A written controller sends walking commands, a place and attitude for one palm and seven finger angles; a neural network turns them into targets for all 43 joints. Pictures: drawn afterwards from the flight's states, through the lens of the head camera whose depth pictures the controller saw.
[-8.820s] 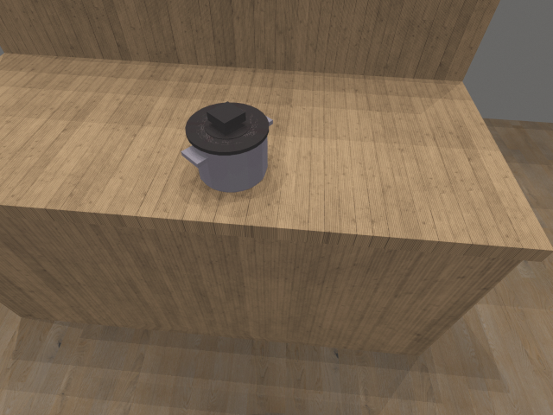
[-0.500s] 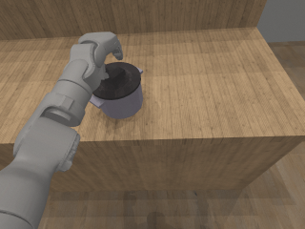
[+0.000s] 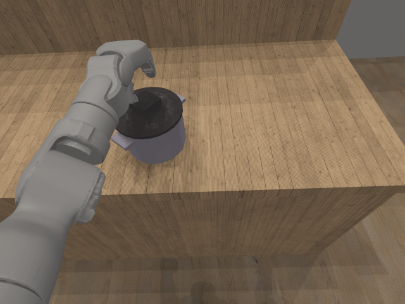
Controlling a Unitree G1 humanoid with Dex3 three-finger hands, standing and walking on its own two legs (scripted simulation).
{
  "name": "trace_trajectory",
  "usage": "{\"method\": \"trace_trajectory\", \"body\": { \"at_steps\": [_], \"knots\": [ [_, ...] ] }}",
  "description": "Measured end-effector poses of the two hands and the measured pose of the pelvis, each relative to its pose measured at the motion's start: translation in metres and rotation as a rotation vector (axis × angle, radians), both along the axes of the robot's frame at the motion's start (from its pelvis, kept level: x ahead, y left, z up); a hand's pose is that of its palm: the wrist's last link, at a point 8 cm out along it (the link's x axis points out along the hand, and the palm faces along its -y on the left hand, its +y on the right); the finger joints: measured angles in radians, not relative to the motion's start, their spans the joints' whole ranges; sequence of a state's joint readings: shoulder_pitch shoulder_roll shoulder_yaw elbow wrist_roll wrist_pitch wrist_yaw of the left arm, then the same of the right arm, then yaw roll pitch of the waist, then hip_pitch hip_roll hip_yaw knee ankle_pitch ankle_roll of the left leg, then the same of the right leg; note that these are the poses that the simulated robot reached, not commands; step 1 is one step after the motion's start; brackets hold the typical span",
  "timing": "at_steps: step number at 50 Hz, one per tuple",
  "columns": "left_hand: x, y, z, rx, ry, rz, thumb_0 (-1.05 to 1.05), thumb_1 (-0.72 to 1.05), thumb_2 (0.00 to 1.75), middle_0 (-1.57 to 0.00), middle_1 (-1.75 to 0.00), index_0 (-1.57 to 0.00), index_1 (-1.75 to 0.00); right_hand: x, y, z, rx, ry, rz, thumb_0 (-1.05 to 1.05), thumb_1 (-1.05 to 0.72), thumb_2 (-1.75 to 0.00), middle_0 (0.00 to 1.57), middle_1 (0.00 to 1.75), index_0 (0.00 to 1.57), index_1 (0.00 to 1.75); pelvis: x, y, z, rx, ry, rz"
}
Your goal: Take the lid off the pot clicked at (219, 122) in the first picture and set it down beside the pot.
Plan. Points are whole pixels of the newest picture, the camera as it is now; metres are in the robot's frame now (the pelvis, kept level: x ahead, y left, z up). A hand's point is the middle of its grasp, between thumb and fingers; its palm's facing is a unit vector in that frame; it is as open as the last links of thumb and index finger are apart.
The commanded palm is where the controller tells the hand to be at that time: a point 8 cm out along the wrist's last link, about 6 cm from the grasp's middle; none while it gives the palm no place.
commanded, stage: move the open hand above the knob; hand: left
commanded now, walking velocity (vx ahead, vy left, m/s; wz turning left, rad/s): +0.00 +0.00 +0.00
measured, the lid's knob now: (145, 102) +0.53 +0.10 +0.10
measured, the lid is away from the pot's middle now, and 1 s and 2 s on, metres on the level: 0.00 0.00 0.00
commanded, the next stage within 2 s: lower the open fingers around the knob in 0.42 s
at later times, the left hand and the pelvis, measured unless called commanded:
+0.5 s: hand (134, 84) +0.50 +0.10 +0.17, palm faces -0.29 -0.02 -0.96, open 10.2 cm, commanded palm +0.50 +0.10 +0.23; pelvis -0.01 -0.01 +0.00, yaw +0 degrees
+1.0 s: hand (135, 98) +0.49 +0.11 +0.14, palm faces -0.36 -0.01 -0.93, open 10.2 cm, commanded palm +0.50 +0.11 +0.19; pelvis -0.01 +0.01 +0.00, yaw +0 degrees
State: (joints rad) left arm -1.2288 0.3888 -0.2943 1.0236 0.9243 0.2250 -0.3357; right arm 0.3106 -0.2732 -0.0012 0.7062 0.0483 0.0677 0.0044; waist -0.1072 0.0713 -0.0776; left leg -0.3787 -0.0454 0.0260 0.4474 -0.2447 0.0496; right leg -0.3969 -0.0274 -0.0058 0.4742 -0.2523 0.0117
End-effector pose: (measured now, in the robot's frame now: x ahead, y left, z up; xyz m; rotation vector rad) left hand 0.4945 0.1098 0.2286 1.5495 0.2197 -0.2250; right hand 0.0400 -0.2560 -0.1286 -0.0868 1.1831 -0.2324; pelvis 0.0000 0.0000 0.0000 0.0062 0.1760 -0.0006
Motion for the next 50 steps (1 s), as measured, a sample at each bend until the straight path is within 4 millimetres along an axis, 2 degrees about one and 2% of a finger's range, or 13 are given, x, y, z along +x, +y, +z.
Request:
{"method": "trace_trajectory", "body": {
  "at_steps": [7, 12, 16, 24, 31, 50],
  "knots": [
    [-0.009, -0.006, -0.003, -0.003, 0.015, -0.012, 0.0, -0.31, 1.46, -0.84, -0.08, -0.84, -0.08, 0.03, -0.004, 0.003, -0.007, -0.07, 0.036, 0.01, -0.91, -0.9, 0.2, 0.3, 0.2, 0.3, -0.004, -0.002, -0.001, 0.001, -0.01, 0.01],
    [-0.009, -0.013, 0.002, -0.002, 0.002, -0.019, 0.0, -0.32, 1.46, -0.84, -0.08, -0.84, -0.08, 0.036, -0.005, 0.006, -0.016, -0.1, 0.035, 0.0, -0.91, -0.9, 0.2, 0.3, 0.2, 0.3, -0.006, -0.004, -0.001, 0.003, -0.01, 0.01],
    [-0.005, -0.014, 0.005, -0.014, -0.006, 0.0, 0.0, -0.32, 1.46, -0.84, -0.08, -0.84, -0.08, 0.029, -0.006, 0.005, -0.016, -0.083, 0.024, 0.0, -0.91, -0.9, 0.2, 0.3, 0.2, 0.3, -0.007, -0.005, -0.001, 0.004, -0.006, 0.004],
    [-0.003, -0.009, 0.005, -0.008, 0.008, 0.01, 0.0, -0.31, 1.46, -0.84, -0.08, -0.84, -0.08, 0.0, -0.006, 0.0, -0.011, -0.015, -0.014, 0.0, -0.9, -0.9, 0.2, 0.3, 0.2, 0.3, -0.006, -0.005, 0.0, 0.003, -0.008, -0.007],
    [-0.004, -0.002, -0.005, -0.005, 0.069, 0.047, 0.0, -0.31, 1.46, -0.84, -0.08, -0.84, -0.08, -0.017, -0.007, 0.0, -0.019, 0.026, -0.028, 0.01, -0.9, -0.9, 0.2, 0.3, 0.2, 0.3, -0.008, -0.004, 0.0, 0.001, -0.012, 0.0],
    [-0.001, 0.0, -0.029, -0.007, 0.087, -0.011, 0.0, -0.31, 1.46, -0.84, -0.08, -0.84, -0.08, -0.021, 0.0, 0.004, -0.046, 0.018, -0.036, 0.0, -0.9, -0.9, 0.2, 0.3, 0.2, 0.3, -0.008, 0.007, -0.002, -0.003, 0.01, -0.005]
  ]
}}
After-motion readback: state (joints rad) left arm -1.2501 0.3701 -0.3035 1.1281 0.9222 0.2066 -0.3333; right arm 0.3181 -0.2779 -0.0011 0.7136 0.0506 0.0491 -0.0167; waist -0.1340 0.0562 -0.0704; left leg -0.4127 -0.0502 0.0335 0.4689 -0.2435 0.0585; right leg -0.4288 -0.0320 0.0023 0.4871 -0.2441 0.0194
